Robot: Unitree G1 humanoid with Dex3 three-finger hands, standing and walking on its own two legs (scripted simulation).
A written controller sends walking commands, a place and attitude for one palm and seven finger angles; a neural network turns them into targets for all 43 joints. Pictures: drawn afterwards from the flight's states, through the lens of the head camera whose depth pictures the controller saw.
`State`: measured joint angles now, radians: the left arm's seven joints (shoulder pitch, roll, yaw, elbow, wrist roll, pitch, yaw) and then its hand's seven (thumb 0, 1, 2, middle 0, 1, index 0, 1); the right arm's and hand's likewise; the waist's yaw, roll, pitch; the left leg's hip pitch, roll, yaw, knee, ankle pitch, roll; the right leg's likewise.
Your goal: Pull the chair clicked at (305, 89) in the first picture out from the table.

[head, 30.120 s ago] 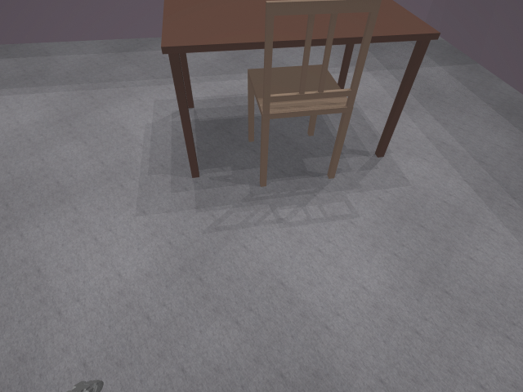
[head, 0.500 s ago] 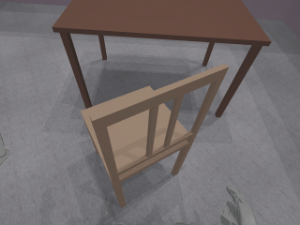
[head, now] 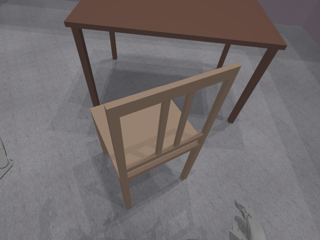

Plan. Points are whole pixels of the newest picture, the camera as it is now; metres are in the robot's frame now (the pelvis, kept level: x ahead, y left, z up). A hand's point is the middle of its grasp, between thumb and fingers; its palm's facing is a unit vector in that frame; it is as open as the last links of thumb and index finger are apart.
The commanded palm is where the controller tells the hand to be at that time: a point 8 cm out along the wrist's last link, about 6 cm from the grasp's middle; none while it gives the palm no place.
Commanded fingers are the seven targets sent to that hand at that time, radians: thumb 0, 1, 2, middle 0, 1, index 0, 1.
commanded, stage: step back with the hand held close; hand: left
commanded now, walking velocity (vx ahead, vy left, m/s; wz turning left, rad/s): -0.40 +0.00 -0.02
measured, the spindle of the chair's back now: (161, 130) +0.46 +0.03 -0.07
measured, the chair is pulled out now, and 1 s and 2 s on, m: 0.53 0.53 0.53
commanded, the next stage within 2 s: stop stepping back and stand still in 0.06 s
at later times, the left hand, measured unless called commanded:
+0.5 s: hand out of the picture +0.10 +0.24 +0.17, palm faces +0.41 -0.77 -0.48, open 7.4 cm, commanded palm +0.05 +0.27 +0.18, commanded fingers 0.00 0.90 0.90 -0.20 -0.30 -0.20 -0.30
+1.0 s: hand (12, 222) +0.12 +0.25 +0.13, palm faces +0.36 -0.80 -0.48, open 7.4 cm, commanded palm none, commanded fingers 0.00 0.90 0.90 -0.20 -0.30 -0.20 -0.30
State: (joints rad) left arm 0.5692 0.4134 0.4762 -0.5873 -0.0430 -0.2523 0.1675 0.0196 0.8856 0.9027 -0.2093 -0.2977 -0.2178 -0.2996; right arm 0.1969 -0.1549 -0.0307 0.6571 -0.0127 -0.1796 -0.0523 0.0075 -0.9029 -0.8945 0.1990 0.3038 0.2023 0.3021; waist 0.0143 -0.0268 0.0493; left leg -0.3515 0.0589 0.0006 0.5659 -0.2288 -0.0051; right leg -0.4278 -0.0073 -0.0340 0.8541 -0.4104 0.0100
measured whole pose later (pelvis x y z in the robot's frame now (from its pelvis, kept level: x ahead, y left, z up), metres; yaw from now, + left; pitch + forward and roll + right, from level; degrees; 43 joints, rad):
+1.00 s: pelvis -0.09 -0.02 +0.00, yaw +0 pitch +0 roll -1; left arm 0.47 0.39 0.35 -0.31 0.01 -0.19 0.12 0.01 0.89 0.90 -0.20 -0.30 -0.21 -0.30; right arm 0.26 -0.21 -0.01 0.68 0.00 -0.17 -0.03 0.01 -0.90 -0.89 0.20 0.30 0.20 0.30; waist -0.01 0.01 0.00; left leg -0.25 0.01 0.00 0.51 -0.26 0.01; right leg -0.27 -0.04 -0.04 0.45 -0.17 0.03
